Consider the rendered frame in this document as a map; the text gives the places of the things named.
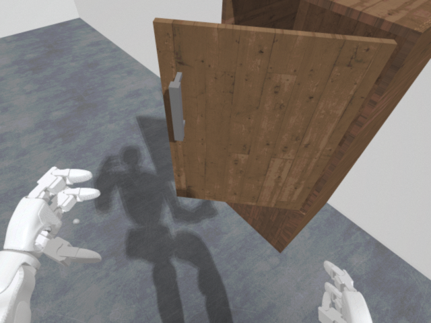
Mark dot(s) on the left robot hand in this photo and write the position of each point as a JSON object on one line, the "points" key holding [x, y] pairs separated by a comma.
{"points": [[26, 229]]}

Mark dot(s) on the right robot hand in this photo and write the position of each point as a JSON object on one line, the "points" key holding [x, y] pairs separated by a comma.
{"points": [[349, 303]]}

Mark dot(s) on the robot left forearm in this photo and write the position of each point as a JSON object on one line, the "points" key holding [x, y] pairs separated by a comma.
{"points": [[17, 282]]}

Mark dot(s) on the cupboard door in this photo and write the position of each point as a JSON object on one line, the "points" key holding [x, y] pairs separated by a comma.
{"points": [[264, 108]]}

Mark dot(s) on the handle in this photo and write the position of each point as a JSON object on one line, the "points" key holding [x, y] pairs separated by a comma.
{"points": [[177, 107]]}

